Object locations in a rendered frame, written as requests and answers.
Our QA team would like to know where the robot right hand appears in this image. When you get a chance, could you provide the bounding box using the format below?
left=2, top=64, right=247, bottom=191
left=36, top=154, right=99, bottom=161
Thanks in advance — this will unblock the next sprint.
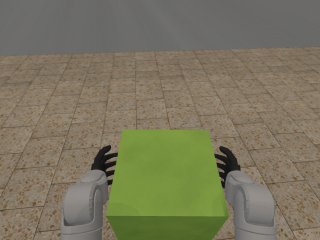
left=214, top=146, right=241, bottom=189

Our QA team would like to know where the carton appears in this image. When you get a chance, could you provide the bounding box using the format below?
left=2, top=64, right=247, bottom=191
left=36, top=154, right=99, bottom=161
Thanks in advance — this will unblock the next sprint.
left=106, top=129, right=229, bottom=240

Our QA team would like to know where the right robot forearm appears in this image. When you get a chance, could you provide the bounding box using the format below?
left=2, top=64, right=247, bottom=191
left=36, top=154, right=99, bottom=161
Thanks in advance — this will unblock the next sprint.
left=225, top=170, right=277, bottom=240

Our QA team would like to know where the left robot forearm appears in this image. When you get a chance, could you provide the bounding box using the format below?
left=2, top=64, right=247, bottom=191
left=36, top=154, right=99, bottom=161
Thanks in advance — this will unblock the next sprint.
left=60, top=169, right=109, bottom=240

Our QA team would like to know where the robot left hand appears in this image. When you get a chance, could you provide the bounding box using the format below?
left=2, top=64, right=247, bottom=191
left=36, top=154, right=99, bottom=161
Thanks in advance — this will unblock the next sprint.
left=91, top=145, right=118, bottom=185

